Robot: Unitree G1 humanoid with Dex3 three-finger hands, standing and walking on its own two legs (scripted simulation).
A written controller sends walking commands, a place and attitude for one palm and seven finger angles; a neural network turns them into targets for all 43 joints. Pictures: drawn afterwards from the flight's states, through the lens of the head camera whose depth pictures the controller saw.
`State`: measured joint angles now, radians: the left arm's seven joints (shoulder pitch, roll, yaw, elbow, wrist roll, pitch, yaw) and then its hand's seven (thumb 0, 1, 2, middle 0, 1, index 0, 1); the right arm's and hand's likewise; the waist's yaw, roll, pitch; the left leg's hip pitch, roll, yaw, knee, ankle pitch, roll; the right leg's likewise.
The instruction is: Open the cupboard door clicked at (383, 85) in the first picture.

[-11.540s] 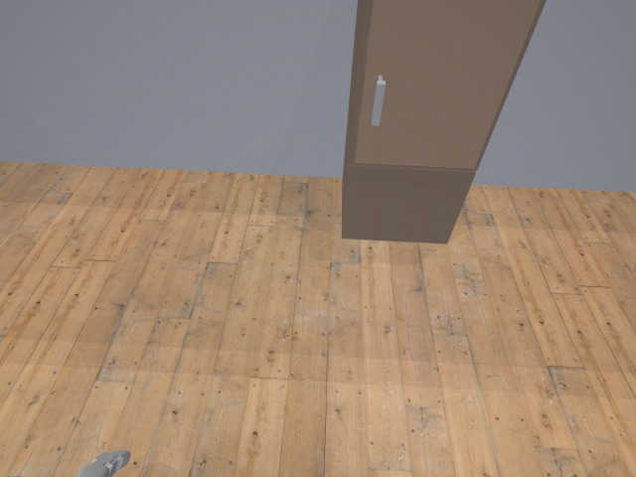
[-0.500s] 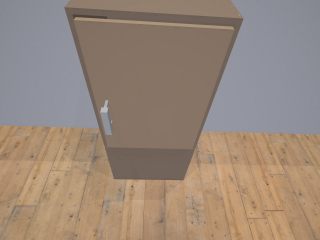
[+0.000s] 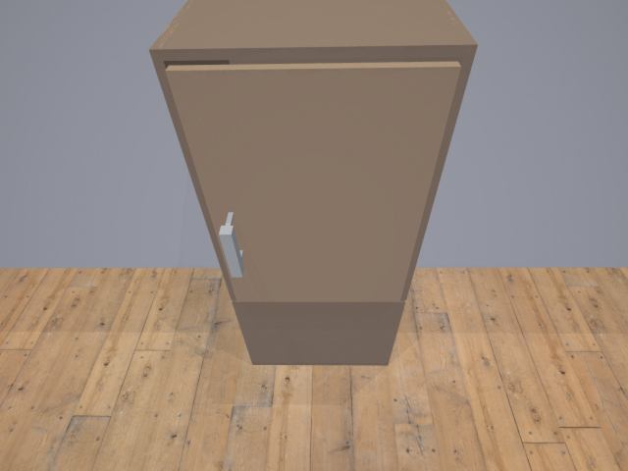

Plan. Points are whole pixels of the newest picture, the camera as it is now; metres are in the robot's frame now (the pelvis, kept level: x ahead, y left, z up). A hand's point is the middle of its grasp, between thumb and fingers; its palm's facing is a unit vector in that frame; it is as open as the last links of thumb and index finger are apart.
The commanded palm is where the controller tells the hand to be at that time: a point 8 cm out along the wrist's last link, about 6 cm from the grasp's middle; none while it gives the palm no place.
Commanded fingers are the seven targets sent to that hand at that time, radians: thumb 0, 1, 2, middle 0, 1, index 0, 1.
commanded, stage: look again from close up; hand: left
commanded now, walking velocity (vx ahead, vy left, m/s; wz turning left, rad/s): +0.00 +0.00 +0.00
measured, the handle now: (234, 244) +0.54 +0.21 -0.09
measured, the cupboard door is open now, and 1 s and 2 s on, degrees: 0 0 0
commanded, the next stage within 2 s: raise the hand with hooked fingers in 0.30 s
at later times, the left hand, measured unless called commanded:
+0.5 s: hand out of the picture +0.13 +0.16 -0.11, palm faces +0.21 -0.95 -0.23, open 7.3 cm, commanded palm +0.12 +0.20 -0.07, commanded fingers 0.00 0.76 0.84 -0.21 -0.39 -0.21 -0.39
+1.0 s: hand (202, 431) +0.19 +0.17 -0.07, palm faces +0.10 -0.99 -0.09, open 9.6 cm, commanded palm +0.16 +0.22 -0.07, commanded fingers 0.00 0.18 0.59 -0.25 -0.76 -0.25 -0.76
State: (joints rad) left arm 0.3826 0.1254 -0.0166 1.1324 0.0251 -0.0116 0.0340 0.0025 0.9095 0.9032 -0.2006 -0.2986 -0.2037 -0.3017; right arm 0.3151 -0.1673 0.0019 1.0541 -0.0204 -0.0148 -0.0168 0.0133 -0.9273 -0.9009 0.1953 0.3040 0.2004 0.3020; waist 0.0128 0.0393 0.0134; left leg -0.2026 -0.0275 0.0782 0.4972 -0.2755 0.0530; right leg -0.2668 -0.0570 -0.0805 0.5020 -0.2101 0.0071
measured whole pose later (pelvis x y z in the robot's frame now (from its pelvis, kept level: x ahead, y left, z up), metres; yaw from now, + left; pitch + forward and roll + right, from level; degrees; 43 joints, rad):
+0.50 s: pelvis +0.02 -0.03 +0.00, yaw -1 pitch +0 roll +1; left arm 0.42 0.16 0.03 0.51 -0.10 -0.03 0.09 0.02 0.92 0.90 -0.20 -0.31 -0.21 -0.31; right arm 0.36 -0.18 0.02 0.99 0.02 -0.16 -0.06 0.02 -0.92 -0.90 0.20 0.30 0.20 0.30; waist 0.01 0.02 0.02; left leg -0.18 0.01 0.08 0.47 -0.29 0.01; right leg -0.26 -0.02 -0.08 0.51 -0.24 -0.03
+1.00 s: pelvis -0.01 -0.04 -0.12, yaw +1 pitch +18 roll -2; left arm 0.42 0.20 0.21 0.00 -0.28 -0.62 -0.33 0.01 0.40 0.69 -0.24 -0.62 -0.24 -0.62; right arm 0.07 -0.22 -0.03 0.54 -0.01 -0.25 -0.02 0.01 -0.91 -0.90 0.19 0.30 0.20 0.30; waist 0.07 -0.01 -0.12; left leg -1.03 0.04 -0.04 1.34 -0.63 -0.02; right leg -1.05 -0.04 -0.17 1.28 -0.55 -0.07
